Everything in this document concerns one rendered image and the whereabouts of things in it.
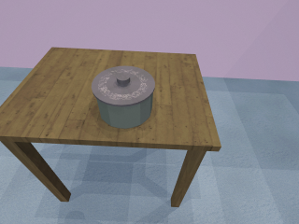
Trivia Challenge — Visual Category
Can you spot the pot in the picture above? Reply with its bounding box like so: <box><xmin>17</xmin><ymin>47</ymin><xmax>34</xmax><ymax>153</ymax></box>
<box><xmin>96</xmin><ymin>94</ymin><xmax>153</xmax><ymax>129</ymax></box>

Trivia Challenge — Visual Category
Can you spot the lid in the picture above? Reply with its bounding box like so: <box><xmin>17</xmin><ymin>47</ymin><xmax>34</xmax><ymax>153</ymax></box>
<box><xmin>92</xmin><ymin>65</ymin><xmax>155</xmax><ymax>107</ymax></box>

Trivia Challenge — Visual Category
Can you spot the knob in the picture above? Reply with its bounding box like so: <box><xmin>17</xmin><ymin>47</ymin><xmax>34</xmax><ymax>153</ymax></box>
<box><xmin>116</xmin><ymin>73</ymin><xmax>130</xmax><ymax>85</ymax></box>

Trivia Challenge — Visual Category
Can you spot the table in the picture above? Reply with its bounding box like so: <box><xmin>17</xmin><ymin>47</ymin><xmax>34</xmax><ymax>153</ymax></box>
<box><xmin>0</xmin><ymin>47</ymin><xmax>221</xmax><ymax>207</ymax></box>

